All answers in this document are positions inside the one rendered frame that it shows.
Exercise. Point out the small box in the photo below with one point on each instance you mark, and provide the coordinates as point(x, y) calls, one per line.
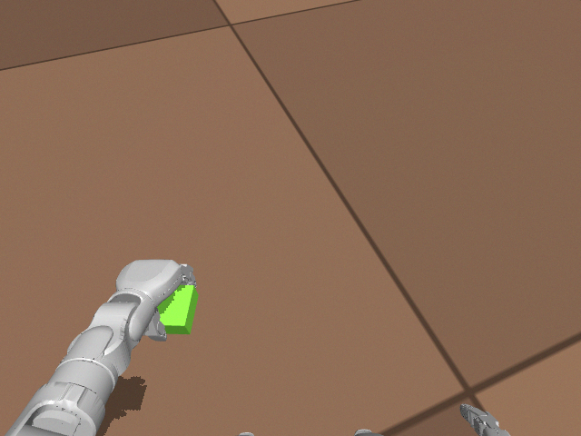
point(177, 311)

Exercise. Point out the left robot hand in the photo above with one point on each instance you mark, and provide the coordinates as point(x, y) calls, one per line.
point(158, 279)

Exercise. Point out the left robot arm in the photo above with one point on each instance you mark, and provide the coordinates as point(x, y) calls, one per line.
point(72, 402)

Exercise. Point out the right robot hand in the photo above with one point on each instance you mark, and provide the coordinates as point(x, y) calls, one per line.
point(483, 422)

